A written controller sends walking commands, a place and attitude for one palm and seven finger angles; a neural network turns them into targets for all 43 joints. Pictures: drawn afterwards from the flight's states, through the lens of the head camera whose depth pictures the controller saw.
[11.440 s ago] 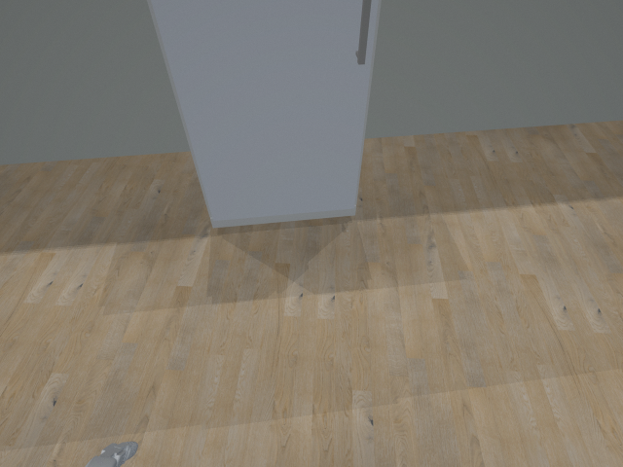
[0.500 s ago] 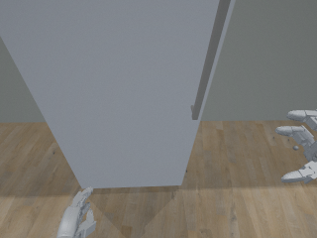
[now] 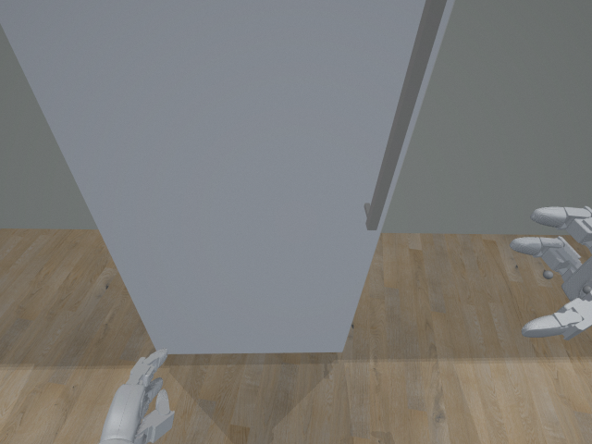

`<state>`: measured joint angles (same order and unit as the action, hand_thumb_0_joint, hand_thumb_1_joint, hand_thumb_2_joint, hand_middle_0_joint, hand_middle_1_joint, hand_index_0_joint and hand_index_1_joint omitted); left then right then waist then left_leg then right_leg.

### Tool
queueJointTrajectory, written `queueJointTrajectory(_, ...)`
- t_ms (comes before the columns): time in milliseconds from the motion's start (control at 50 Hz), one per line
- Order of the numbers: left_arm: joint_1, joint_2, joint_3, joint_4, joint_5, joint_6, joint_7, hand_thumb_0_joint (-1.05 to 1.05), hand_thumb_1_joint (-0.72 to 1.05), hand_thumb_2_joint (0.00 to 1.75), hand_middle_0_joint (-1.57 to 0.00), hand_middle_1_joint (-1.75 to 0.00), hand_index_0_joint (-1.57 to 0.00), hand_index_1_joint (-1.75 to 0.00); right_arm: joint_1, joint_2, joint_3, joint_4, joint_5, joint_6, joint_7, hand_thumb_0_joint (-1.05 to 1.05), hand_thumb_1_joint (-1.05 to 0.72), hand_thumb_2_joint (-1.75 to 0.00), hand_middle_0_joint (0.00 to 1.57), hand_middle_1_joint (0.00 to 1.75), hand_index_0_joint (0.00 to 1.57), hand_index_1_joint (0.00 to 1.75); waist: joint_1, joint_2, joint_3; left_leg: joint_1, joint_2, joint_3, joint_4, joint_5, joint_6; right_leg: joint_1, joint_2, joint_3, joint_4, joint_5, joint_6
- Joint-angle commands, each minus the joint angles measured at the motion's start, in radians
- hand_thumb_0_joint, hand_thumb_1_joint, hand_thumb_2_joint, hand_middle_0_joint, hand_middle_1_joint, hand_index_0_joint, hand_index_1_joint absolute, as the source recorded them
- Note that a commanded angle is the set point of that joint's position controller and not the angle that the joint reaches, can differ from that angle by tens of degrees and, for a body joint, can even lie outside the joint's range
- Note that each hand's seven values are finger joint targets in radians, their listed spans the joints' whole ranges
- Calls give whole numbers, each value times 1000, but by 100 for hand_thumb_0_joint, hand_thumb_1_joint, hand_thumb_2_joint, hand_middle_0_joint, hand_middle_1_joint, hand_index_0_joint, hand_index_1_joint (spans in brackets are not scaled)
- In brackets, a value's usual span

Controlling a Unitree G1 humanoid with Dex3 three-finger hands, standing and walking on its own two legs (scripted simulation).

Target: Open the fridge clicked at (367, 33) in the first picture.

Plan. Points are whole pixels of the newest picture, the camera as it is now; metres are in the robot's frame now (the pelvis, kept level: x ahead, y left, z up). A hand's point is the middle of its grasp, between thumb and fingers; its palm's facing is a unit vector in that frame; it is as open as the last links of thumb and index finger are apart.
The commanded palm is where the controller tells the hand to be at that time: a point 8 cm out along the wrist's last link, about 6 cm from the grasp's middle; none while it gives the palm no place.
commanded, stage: raise the hand to about handle height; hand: right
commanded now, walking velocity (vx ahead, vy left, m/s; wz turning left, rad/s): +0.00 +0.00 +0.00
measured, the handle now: (399, 109) +0.54 -0.15 +0.22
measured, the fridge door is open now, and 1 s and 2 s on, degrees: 0 0 0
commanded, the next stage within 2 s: move the hooked fingers beside the handle in 0.04 s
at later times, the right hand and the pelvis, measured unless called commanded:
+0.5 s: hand (503, 246) +0.32 -0.25 +0.15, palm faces +0.00 +1.00 -0.03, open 14.0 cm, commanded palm +0.30 -0.30 +0.16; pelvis -0.01 +0.00 +0.00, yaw +0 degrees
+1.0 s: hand (479, 217) +0.38 -0.25 +0.15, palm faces +0.01 +1.00 +0.01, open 14.0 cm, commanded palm +0.36 -0.30 +0.15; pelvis +0.01 -0.01 +0.00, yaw +1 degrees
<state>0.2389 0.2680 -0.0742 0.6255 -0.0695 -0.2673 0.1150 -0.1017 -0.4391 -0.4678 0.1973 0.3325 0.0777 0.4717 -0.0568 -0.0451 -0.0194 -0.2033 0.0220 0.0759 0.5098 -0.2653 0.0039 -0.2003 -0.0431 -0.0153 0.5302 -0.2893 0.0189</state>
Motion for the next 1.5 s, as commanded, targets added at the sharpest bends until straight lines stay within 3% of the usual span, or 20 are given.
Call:
queueJointTrajectory(0,-116,120,48,-162,-5,-54,6,0,90,90,-20,-30,-20,-30,-275,-259,-61,-164,25,-31,15,0,50,-30,30,120,30,120,8,-15,-126,25,-20,-24,-75,197,5,13,44,12,-81,154,-43)
queueJointTrajectory(100,-125,113,45,-178,-1,-53,3,0,90,90,-20,-30,-20,-30,-291,-286,-85,-218,25,-49,8,0,50,-30,30,120,30,120,-1,-29,-174,44,-22,-23,-68,198,9,30,47,15,-78,166,-42)
queueJointTrajectory(260,-107,116,42,-142,-3,-57,23,0,90,90,-20,-30,-20,-30,-466,-235,2,-134,-2,-73,-27,0,50,-30,30,120,30,120,39,-36,-121,-20,-23,-26,-91,99,7,30,39,23,-96,83,-40)
queueJointTrajectory(320,-107,115,42,-142,-4,-56,27,0,90,90,-20,-30,-20,-30,-502,-216,34,-107,-22,-67,-36,0,50,-30,30,120,30,120,39,-53,-148,-16,-19,-25,-83,109,11,37,41,25,-96,93,-40)
queueJointTrajectory(500,-85,122,47,-138,1,-35,16,0,90,90,-20,-30,-20,-30,-543,-274,-25,23,-33,-74,-69,0,50,-30,30,120,30,120,24,18,-195,24,-15,-25,-63,186,13,5,37,15,-88,150,-39)
queueJointTrajectory(580,-78,120,54,-151,4,-27,5,0,90,90,-20,-30,-20,-30,-557,-281,-31,-1,-44,-81,-75,0,50,-30,30,120,30,120,12,-39,-246,61,-9,-32,-44,274,19,20,39,4,-76,224,-39)
queueJointTrajectory(620,-64,123,57,-148,1,-20,3,0,90,90,-20,-30,-20,-30,-558,-271,-19,14,-48,-84,-73,0,50,-30,30,120,30,120,21,-36,-235,52,-12,-28,-39,289,20,14,37,1,-74,240,-37)
queueJointTrajectory(640,-62,124,60,-150,3,-17,1,0,90,90,-20,-30,-20,-30,-554,-247,0,13,-41,-85,-69,0,50,-30,30,120,30,120,24,17,-245,61,-14,-31,-37,314,17,18,33,-4,-65,256,-42)
queueJointTrajectory(720,-43,131,66,-139,-2,-7,7,0,90,90,-20,-30,-20,-30,-621,-238,20,50,-44,-85,-60,0,50,-30,30,120,30,120,46,-13,-221,11,-17,-32,-40,277,16,17,35,-1,-65,220,-41)
queueJointTrajectory(740,-40,133,67,-135,-2,-4,8,0,90,90,-20,-30,-20,-30,-651,-230,38,52,-43,-87,-59,0,50,-30,30,120,30,120,55,14,-215,6,-18,-33,-43,278,16,22,30,-3,-59,222,-44)
queueJointTrajectory(820,-22,135,70,-121,2,0,12,0,90,90,-20,-30,-20,-30,-725,-259,25,72,-57,-105,-75,0,50,-30,30,120,30,120,62,-25,-249,0,-16,-35,-39,269,18,30,36,4,-54,220,-43)
queueJointTrajectory(900,-6,137,69,-111,6,12,11,0,90,90,-20,-30,-20,-30,-762,-286,11,126,-68,-122,-86,0,50,-30,30,120,30,120,63,-13,-271,16,-16,-35,-28,292,20,14,35,6,-49,237,-41)
queueJointTrajectory(1000,15,142,68,-102,4,30,6,0,90,90,-20,-30,-20,-30,-806,-278,32,252,-81,-120,-86,0,50,-30,30,120,30,120,76,3,-233,-14,-15,-36,-25,281,20,-24,33,2,-43,217,-43)
queueJointTrajectory(1120,43,144,74,-100,9,43,-3,0,90,90,-20,-30,-20,-30,-899,-259,65,278,-92,-152,-93,0,50,-30,30,120,30,120,83,-29,-308,-15,-18,-37,-3,314,25,-2,32,7,-22,264,-40)
queueJointTrajectory(1140,52,147,78,-98,10,47,-4,0,90,90,-20,-30,-20,-30,-908,-275,50,284,-88,-162,-96,0,50,-30,30,120,30,120,85,19,-319,-1,-20,-36,-1,324,24,-9,29,6,-16,268,-43)
queueJointTrajectory(1180,59,149,77,-92,9,52,-7,0,90,90,-20,-30,-20,-30,-931,-270,56,323,-93,-167,-101,0,50,-30,30,120,30,120,92,30,-300,-16,-22,-35,0,313,22,-25,30,8,-20,251,-43)
queueJointTrajectory(1260,78,151,81,-87,13,65,-14,0,90,90,-20,-30,-20,-30,-969,-289,49,352,-113,-179,-122,0,50,-30,30,120,30,120,88,-21,-313,-25,-21,-39,7,308,25,-32,29,7,-14,259,-42)
queueJointTrajectory(1340,104,155,84,-77,16,79,-19,0,90,90,-20,-30,-20,-30,-1014,-268,75,414,-122,-193,-135,0,50,-30,30,120,30,120,106,22,-300,-42,-24,-38,10,298,23,-55,26,3,-7,246,-45)
queueJointTrajectory(1380,116,159,88,-68,17,85,-19,0,90,90,-20,-30,-20,-30,-1069,-305,51,430,-131,-208,-141,0,50,-30,30,120,30,120,114,18,-321,-43,-26,-43,12,297,21,-57,27,7,-6,236,-45)
queueJointTrajectory(1480,142,157,91,-60,22,96,-27,0,90,90,-20,-30,-20,-30,-1110,-312,56,465,-148,-247,-146,0,50,-30,30,120,30,120,113,-42,-370,-44,-29,-45,29,321,26,-44,28,7,11,275,-41)
